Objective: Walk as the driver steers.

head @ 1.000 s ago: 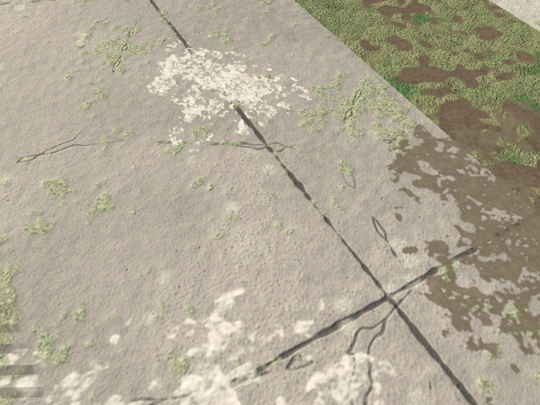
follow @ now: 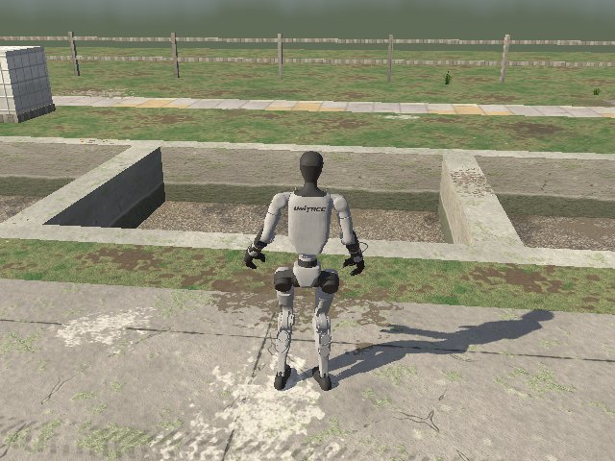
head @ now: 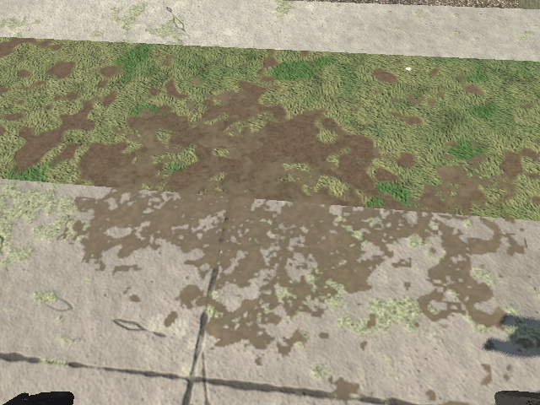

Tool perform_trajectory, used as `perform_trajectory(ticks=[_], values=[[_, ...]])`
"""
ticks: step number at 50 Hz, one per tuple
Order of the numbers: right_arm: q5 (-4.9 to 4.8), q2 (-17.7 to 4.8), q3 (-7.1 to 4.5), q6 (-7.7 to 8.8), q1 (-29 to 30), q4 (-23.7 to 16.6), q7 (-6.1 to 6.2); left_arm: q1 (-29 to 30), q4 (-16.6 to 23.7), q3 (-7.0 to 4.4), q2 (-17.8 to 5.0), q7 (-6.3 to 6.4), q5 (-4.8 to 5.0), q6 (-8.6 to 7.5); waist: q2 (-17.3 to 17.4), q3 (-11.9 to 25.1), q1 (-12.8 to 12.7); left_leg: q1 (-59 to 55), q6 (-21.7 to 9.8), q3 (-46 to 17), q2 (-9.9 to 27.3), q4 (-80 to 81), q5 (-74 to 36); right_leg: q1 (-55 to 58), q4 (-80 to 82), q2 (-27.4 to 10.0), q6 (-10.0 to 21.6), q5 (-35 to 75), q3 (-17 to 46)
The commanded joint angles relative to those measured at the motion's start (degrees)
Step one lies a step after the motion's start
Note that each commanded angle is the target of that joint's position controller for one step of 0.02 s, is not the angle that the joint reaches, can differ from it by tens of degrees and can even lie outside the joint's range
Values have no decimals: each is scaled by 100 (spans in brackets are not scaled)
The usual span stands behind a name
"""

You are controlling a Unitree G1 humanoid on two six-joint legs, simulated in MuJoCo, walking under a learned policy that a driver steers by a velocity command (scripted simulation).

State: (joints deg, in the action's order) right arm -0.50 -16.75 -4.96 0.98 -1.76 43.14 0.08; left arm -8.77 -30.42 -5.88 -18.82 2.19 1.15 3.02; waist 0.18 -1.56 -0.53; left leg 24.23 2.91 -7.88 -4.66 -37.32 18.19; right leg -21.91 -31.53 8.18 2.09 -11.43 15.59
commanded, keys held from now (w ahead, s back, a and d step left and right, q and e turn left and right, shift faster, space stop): e+shift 0.20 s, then q+shift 0.70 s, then e+shift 0.10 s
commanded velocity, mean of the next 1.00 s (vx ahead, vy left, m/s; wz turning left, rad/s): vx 0.00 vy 0.00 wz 0.10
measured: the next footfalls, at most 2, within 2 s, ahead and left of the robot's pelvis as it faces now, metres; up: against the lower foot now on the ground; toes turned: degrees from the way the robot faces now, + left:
left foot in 0.04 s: +0.08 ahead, +0.13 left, +0.00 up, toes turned -11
right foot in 0.42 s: +0.01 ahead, -0.15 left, +0.00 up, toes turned -11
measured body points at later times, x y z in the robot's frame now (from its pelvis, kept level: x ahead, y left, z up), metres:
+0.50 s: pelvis +0.00 -0.01 +0.00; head +0.03 -0.04 +0.45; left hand +0.24 +0.19 -0.08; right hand +0.04 -0.30 -0.13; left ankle +0.02 +0.12 -0.70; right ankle -0.03 -0.14 -0.74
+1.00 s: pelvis +0.00 +0.03 +0.01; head +0.05 +0.07 +0.45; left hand +0.12 +0.35 -0.10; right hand +0.22 -0.22 -0.07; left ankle +0.00 +0.11 -0.74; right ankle +0.03 -0.13 -0.65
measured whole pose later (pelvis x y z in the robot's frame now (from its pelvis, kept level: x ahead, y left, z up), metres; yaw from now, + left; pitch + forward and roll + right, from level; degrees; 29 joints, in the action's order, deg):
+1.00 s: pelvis +0.00 +0.03 +0.01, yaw +12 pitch +3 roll -2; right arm 0.0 -17.7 -4.0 -1.8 -10.3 34.4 1.3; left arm -5.7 -38.7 -5.6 -18.5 1.9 -0.3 0.3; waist -1.8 -3.2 0.1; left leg 18.1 -3.9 -1.6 -2.5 -28.0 12.8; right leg -34.0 -65.3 -1.2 -4.1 -21.3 1.4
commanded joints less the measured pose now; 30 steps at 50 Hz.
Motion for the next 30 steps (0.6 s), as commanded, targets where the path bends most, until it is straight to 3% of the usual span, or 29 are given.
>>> perform_trajectory(ticks=[1, 2, 3, 4, 5, 6, 7, 8, 10, 12, 15, 18, 19, 20, 21, 22, 23, 24, 26, 28, 30], values=[[-16, -633, -209, 140, -250, -338, -40, 264, 501, -257, -908, -19, 66, -23, -1053, 902, 211, -670, -145, 91, 78, 1239, -474, 834, 471, -1161, 714, 943, 1806], [14, -787, -277, 128, -487, -271, -27, 263, 538, -207, -766, -23, 78, -6, -803, 975, 259, -1404, -285, -53, 516, 1725, -1020, 376, 104, -889, 494, 219, 1595], [93, -1114, -337, 60, -442, -339, 11, -271, 456, -95, -337, -41, 25, 21, 489, 1194, -78, -2204, -762, -1090, 1799, 1813, -1528, -399, -1175, -204, 191, -1885, 672], [297, -1217, -333, 41, -377, -376, 9, -251, 625, -193, -674, -66, 55, -58, 1786, 797, -200, -1822, -1641, -2449, 2638, 2197, -1949, -1466, -2392, 171, -115, -2534, -228], [281, -914, -277, 76, -35, -577, 53, -275, 504, -329, -1173, -97, -13, -105, 1367, 562, -232, -1632, -1824, -2200, 2782, 2187, -1875, -1661, -3322, -398, -329, -2117, -361], [214, -617, -198, 55, 205, -677, 130, -286, 354, -373, -1270, -114, 11, -82, 948, 455, -224, -1477, -1602, -1448, 2379, 2082, -1592, -1613, -3630, -564, -421, -1657, -513], [160, -510, -155, 15, 277, -738, 195, -344, 224, -346, -1119, -103, 4, -23, 627, 398, -203, -1453, -1397, -906, 2009, 2001, -1352, -1616, -3940, -633, -500, -1319, -626], [106, -539, -141, -12, 253, -733, 254, -370, 234, -287, -940, -126, -3, 10, 562, 314, -149, -1497, -1376, -609, 1919, 2007, -1462, -1781, -4197, -715, -560, -1076, -754], [138, -655, -143, -60, -50, -677, 314, -119, 351, -156, -637, -170, 76, 11, 598, 230, 54, -1683, -1420, -39, 1812, 2096, -1857, -1944, -3915, -942, -649, -840, -1173], [161, -786, -159, -106, -579, -531, 264, 277, 508, -14, -371, -142, 0, -41, 638, 446, 356, -2020, -1653, -74, 1880, 2009, -2460, -1772, -3308, -970, -733, -1119, -1249], [89, -939, -162, -140, -468, -502, 91, 156, 416, 147, -103, -128, -129, -117, 825, 795, 260, -1845, -1689, 177, 1837, 1774, -3082, -622, -1998, -875, -668, -1679, -1344], [-73, -682, -10, -91, -431, -375, -74, -274, 34, 150, -26, -118, -148, -131, 1017, 727, 46, -1368, -1487, 171, 1617, 1566, -2664, 704, 73, -706, -589, -681, -1591], [-156, -705, 6, -77, -488, -336, -101, -437, -73, 113, -102, -125, -146, -133, 997, 641, -63, -1102, -1324, 141, 1549, 1425, -2524, 1315, 1038, -579, -473, 123, -1712], [-173, -743, 9, -25, -734, -290, -125, -448, -46, 43, -377, -95, -126, -132, 939, 672, -15, -741, -1006, 36, 1457, 1318, -2142, 1954, 1241, -762, -322, 509, -1440], [-5, -552, 87, 47, -795, -389, -181, -679, 25, -49, -793, -12, -153, -110, 221, 1015, 2, -193, -549, 192, 1144, 715, -932, 2745, 967, -1740, -48, 1884, -619], [16, -285, 160, 118, -881, -518, -210, -402, 22, -145, -1217, 39, -280, -42, -1216, 962, 208, 591, -156, 850, 637, 61, 711, 2475, 789, -2776, 724, 2457, 16], [-88, -695, 47, 98, -635, -544, -150, -374, 56, -154, -1011, 21, -352, -75, -1448, 943, -141, 598, -1, 939, 665, -1035, 1536, 1923, 975, -2953, 1235, 2165, 134], [-175, -939, -87, 27, -608, -533, -98, -335, 60, -83, -769, 19, -379, -138, -1332, 701, -193, 956, 60, 827, 670, -2109, 1728, 1786, 1085, -2929, 1340, 2263, 36], [-149, -809, -166, -220, -1006, -372, 41, 136, 52, -2, -485, 42, -253, -260, -1180, 449, 63, 1220, 164, 640, 785, -3036, 1363, 1500, 1169, -2671, 1080, 2181, -606], [-112, -606, -145, -373, -1050, -445, 94, 356, 6, 36, -323, 77, -219, -319, -1028, 306, 158, 1239, 264, 733, 835, -3088, 801, 1317, 1243, -2520, 947, 2103, -1100], [-101, -444, -101, -423, -858, -656, 52, 375, -54, 19, -286, 109, -228, -315, -934, 344, 100, 1206, 315, 856, 927, -2601, 404, 1416, 1243, -2522, 924, 1813, -1386]])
